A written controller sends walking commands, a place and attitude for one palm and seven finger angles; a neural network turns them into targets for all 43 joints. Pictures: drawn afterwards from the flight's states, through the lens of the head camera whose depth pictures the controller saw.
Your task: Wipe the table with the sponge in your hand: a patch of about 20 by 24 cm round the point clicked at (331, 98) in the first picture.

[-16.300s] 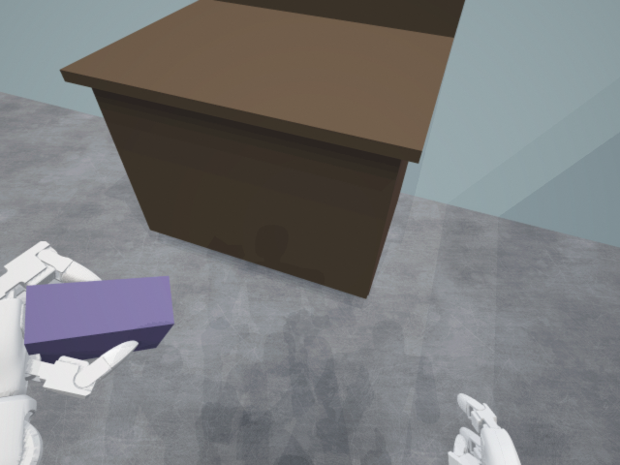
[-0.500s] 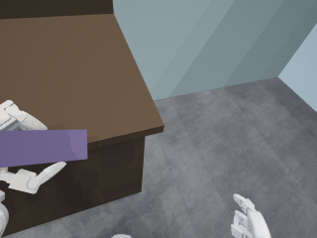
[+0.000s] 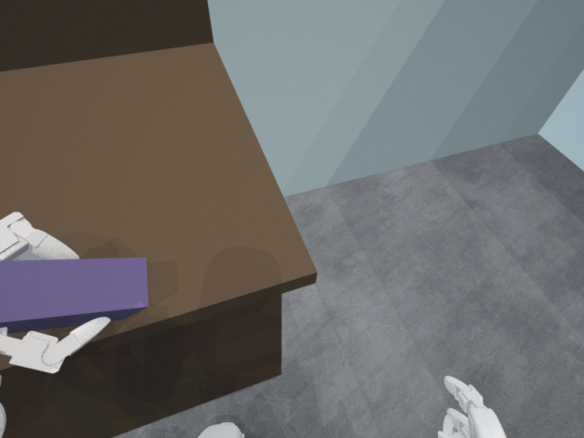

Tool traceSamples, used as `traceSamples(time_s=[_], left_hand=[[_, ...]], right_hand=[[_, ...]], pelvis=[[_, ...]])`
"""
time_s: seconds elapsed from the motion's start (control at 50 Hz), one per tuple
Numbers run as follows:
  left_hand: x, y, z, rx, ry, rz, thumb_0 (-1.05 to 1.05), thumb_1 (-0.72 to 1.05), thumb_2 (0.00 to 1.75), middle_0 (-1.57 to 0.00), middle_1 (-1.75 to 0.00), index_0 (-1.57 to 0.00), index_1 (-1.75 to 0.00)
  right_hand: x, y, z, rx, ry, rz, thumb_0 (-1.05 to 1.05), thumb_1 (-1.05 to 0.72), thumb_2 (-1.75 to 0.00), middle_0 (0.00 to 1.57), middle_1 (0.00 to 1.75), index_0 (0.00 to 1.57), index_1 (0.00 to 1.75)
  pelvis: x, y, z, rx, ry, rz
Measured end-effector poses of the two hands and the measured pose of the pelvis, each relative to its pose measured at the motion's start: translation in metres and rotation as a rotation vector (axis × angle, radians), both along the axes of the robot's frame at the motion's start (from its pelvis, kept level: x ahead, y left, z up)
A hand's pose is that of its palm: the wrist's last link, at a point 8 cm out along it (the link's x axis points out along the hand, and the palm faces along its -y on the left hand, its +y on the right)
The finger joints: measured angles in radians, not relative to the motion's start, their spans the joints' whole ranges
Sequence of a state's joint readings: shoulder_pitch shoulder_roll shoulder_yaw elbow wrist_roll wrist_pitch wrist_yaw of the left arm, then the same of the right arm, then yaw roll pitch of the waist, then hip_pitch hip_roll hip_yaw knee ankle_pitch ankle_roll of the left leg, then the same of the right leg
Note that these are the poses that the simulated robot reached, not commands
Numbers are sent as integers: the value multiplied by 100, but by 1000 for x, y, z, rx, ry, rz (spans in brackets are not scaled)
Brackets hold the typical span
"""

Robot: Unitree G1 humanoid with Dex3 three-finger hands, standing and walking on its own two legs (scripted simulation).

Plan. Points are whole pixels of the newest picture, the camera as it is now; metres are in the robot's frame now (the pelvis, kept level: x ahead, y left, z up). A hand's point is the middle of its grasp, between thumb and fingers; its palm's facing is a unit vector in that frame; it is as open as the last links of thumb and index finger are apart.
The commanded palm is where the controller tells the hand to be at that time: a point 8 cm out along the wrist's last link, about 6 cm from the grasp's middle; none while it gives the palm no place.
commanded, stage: come to a stop and stand still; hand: left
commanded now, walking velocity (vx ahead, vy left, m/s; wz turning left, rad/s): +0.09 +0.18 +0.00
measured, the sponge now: (93, 294) +0.23 +0.22 +0.14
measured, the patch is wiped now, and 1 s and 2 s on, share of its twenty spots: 0.00 0.00 0.00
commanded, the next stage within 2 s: look again from close up in 1.98 s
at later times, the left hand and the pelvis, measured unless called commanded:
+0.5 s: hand (32, 261) +0.24 +0.28 +0.17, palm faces +0.37 -0.81 -0.45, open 9.3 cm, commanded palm +0.18 +0.31 +0.18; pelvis +0.02 +0.03 +0.00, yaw -1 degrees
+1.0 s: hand out of the picture +0.21 +0.33 +0.17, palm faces +0.45 -0.80 -0.40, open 9.3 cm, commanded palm +0.13 +0.34 +0.18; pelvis -0.03 +0.06 +0.00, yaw +0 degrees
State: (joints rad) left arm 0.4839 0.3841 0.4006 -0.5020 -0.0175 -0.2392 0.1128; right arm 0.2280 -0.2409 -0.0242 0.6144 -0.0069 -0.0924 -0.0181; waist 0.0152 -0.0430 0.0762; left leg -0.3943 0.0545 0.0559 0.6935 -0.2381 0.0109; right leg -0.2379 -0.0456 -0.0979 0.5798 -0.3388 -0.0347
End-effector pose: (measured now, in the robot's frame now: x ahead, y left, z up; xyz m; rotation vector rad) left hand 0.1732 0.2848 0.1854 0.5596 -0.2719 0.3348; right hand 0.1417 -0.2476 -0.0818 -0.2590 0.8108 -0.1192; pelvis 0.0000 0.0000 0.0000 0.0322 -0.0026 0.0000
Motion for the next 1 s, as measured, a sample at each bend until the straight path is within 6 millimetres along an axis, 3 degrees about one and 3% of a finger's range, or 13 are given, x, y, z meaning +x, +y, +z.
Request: traceSamples(time_s=[0.08, 0.18, 0.26, 0.34, 0.48, 0.54, 0.58, 0.62, 0.74, 0.78, 0.88, 0.94, 1.0], left_hand=[[16, 17, -4, -13, -53, 2, 0, -43, 101, -82, -135, -83, -134], [33, 26, -3, -13, -65, -1, 0, -43, 101, -82, -135, -83, -134], [38, 27, 4, -33, -74, -8, 0, -43, 101, -82, -135, -83, -134], [38, 31, 3, -58, -62, -12, 0, -43, 101, -82, -135, -83, -134], [30, 31, -6, -92, 19, 11, 0, -43, 101, -82, -135, -83, -134], [37, 50, 18, 64, -48, 12, 0, -43, 101, -82, -135, -83, -134], [41, 65, 29, 67, -106, 51, 0, -43, 101, -82, -135, -83, -134], [40, 68, 29, 32, -113, 65, 0, -43, 101, -82, -135, -83, -134], [13, 18, -16, -80, 95, -122, 0, -42, 101, -80, -137, -81, -136], [2, 14, -29, -102, 151, -168, 0, -42, 101, -80, -137, -81, -136], [-6, 45, -33, -81, 116, -102, 0, -42, 101, -81, -137, -81, -136], [-5, 70, -19, -52, 23, -5, 0, -42, 101, -80, -137, -81, -136], [-10, 83, -3, -48, -72, 47, 0, -42, 101, -80, -138, -81, -137]], right_hand=[[31, 10, 1, -21, -83, -18, 1, -91, -90, 20, 30, 20, 29], [61, 43, 6, 48, -171, -3, 1, -91, -90, 20, 30, 20, 29], [70, 69, 11, 96, -163, 30, 1, -91, -90, 20, 30, 20, 29], [70, 82, 17, 101, -148, 49, 1, -90, -90, 20, 30, 20, 30], [57, 76, 18, 87, -130, 46, 1, -90, -90, 20, 30, 20, 30], [44, 66, 13, 40, -94, 79, 1, -90, -90, 20, 30, 20, 30], [34, 57, 11, 29, -69, 72, 1, -90, -90, 20, 30, 20, 30], [23, 48, 11, 33, -78, 39, 1, -90, -90, 20, 30, 20, 30], [-14, 33, 16, 25, -127, -85, 1, -90, -90, 20, 30, 20, 30], [-25, 34, 18, 3, -120, -116, 1, -91, -90, 20, 30, 20, 30], [-42, 48, 17, -31, -76, -114, 1, -91, -90, 20, 30, 20, 29], [-41, 61, 12, -14, -64, -64, 1, -91, -90, 20, 30, 20, 29], [-34, 75, 10, 13, -73, -15, 1, -90, -90, 20, 30, 20, 29]], pelvis=[[12, 19, -11, 4, -17, -3], [21, 27, -14, -9, -26, -1], [28, 30, -6, -36, -9, -1], [29, 31, -1, -36, 3, -9], [19, 30, 4, -49, 4, -11], [6, 25, 3, -53, 0, -9], [-5, 25, 3, -47, -7, -21], [-12, 29, 2, -43, -12, -38], [-19, 45, 1, -50, -26, -53], [-19, 48, 0, -49, -31, -58], [-24, 54, -1, -54, -48, -49], [-29, 56, -1, -60, -55, -24], [-30, 59, -2, -69, -59, -10]])
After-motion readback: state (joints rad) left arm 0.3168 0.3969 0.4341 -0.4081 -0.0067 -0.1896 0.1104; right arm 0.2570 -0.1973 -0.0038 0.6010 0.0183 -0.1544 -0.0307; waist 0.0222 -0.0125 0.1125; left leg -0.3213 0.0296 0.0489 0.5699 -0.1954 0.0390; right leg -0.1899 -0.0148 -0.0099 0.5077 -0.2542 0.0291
